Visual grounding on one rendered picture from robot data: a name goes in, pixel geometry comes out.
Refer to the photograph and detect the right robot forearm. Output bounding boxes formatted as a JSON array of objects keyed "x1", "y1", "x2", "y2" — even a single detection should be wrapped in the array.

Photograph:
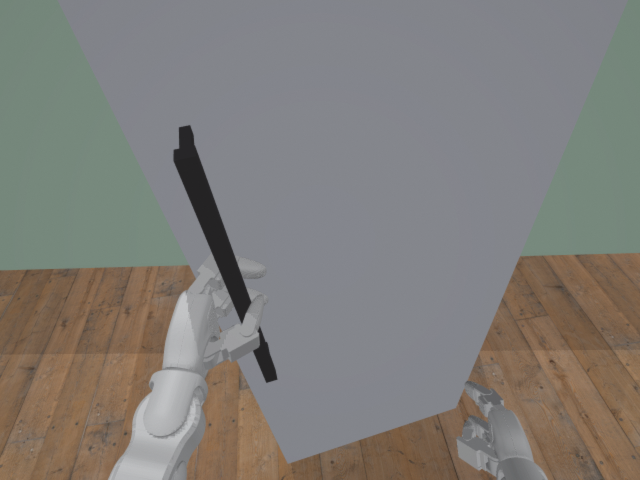
[{"x1": 496, "y1": 457, "x2": 548, "y2": 480}]

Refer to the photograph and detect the left robot forearm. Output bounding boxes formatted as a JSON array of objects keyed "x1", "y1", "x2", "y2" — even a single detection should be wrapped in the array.
[{"x1": 108, "y1": 368, "x2": 208, "y2": 480}]

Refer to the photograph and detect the fridge door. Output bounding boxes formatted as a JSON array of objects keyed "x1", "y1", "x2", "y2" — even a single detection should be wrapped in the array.
[{"x1": 58, "y1": 0, "x2": 628, "y2": 464}]

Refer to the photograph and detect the left robot hand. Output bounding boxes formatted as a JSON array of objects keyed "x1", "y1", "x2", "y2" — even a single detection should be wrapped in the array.
[{"x1": 162, "y1": 253, "x2": 268, "y2": 379}]

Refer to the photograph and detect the handle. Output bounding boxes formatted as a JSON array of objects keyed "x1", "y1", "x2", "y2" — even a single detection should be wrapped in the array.
[{"x1": 174, "y1": 125, "x2": 277, "y2": 383}]

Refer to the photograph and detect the right robot hand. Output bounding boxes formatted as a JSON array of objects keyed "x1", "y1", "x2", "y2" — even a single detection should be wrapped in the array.
[{"x1": 456, "y1": 381, "x2": 534, "y2": 477}]

